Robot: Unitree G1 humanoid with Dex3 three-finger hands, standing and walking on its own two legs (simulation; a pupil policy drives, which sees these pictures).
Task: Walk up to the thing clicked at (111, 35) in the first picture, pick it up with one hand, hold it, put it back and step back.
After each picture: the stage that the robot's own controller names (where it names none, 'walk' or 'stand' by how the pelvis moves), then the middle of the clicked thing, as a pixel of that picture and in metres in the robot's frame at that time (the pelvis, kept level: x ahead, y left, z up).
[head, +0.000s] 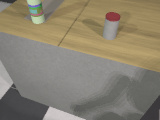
stand; (111, 26) +0.65 -0.14 +0.05
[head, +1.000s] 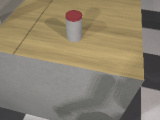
rise first; (74, 26) +0.58 +0.07 +0.08
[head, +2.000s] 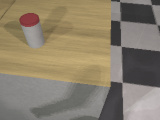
stand; (33, 31) +0.52 +0.19 +0.09
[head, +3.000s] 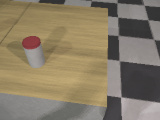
stand; (34, 52) +0.48 +0.20 +0.05
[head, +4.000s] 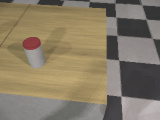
stand; (34, 53) +0.49 +0.20 +0.05
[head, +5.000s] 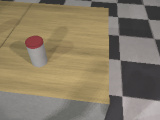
stand; (37, 52) +0.49 +0.19 +0.05
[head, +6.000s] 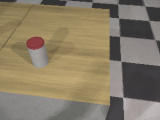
stand; (38, 52) +0.49 +0.19 +0.05
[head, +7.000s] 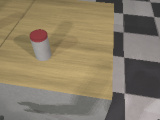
rise first; (41, 45) +0.51 +0.18 +0.05
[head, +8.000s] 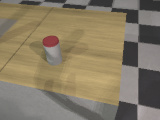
go down; (52, 50) +0.51 +0.17 +0.05
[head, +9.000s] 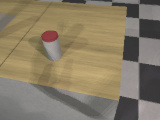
go down; (52, 46) +0.52 +0.16 +0.06
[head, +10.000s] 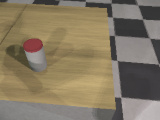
go down; (36, 55) +0.47 +0.16 +0.07
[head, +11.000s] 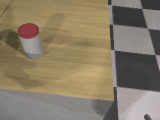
close in; (31, 42) +0.49 +0.16 +0.08
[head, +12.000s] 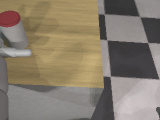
close; (14, 31) +0.51 +0.18 +0.11
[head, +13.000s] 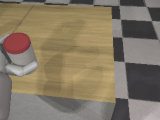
lift; (22, 55) +0.37 +0.18 +0.18
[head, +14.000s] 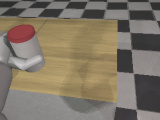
lift; (28, 49) +0.33 +0.16 +0.25
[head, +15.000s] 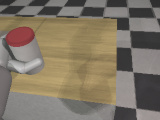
hold; (27, 52) +0.32 +0.16 +0.24
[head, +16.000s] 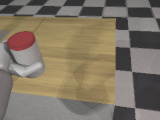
hold; (28, 55) +0.32 +0.16 +0.23
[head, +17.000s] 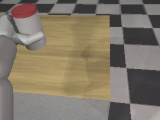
crouch; (30, 28) +0.40 +0.14 +0.26
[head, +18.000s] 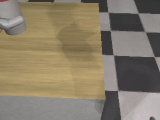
lower; (9, 12) +0.48 +0.18 +0.24
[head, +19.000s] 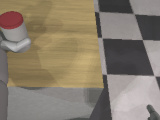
lower; (16, 33) +0.49 +0.16 +0.11
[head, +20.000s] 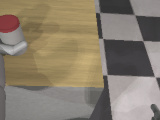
lower; (12, 36) +0.48 +0.17 +0.11
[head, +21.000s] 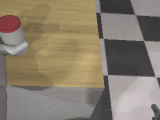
lower; (13, 36) +0.48 +0.17 +0.11
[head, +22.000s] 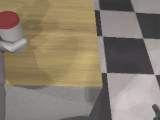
lower; (12, 33) +0.49 +0.17 +0.11
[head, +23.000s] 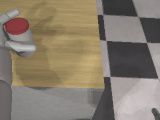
open; (22, 38) +0.48 +0.15 +0.10
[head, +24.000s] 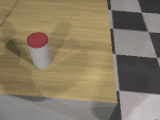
sink last; (40, 51) +0.45 +0.14 +0.09
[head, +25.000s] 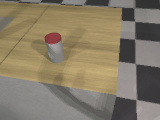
stand; (55, 48) +0.51 +0.15 +0.07
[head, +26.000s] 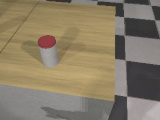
stand; (49, 51) +0.48 +0.15 +0.06
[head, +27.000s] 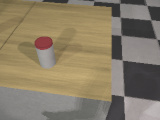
stand; (45, 53) +0.48 +0.15 +0.05
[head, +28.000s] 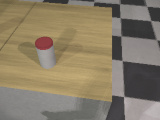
stand; (46, 53) +0.48 +0.15 +0.05
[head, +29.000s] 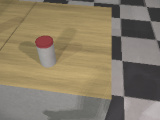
stand; (46, 51) +0.49 +0.15 +0.05
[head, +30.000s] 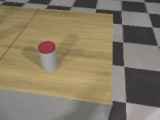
walk; (48, 57) +0.48 +0.15 +0.05
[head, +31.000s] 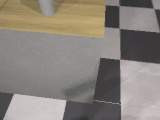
walk; (46, 1) +0.71 +0.16 +0.08
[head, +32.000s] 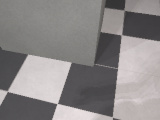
walk; out of the picture +1.08 +0.12 +0.08
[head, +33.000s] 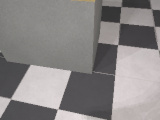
stand; out of the picture +1.15 +0.16 +0.07
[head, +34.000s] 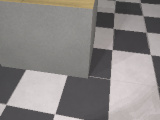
stand; out of the picture +1.15 +0.15 +0.05
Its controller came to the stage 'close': yes
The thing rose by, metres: 0.21
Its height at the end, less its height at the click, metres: +0.00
